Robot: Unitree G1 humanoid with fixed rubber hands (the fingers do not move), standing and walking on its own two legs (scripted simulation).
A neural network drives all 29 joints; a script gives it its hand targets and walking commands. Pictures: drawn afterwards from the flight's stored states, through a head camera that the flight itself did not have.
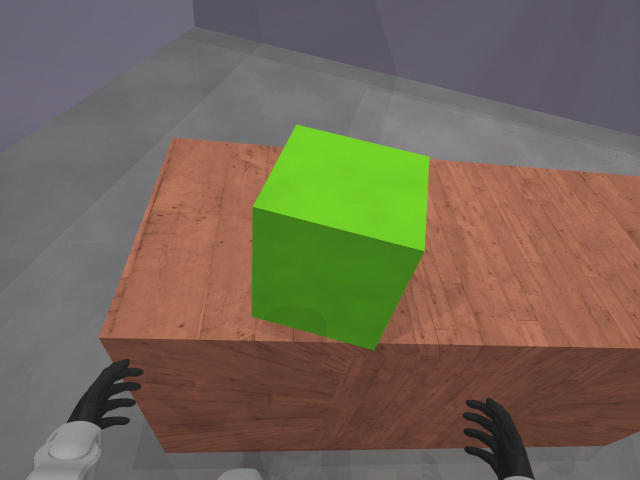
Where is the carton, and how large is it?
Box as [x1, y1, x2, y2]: [252, 124, 428, 349]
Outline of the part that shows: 296,124 253,205 252,316 374,349 424,251 428,157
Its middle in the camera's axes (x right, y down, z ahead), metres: +0.03 +0.00 +0.62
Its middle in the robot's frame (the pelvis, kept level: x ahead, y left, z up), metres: +0.46 -0.03 +0.02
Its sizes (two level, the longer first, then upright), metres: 0.210 0.200 0.250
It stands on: a pedestal, 0.65 m high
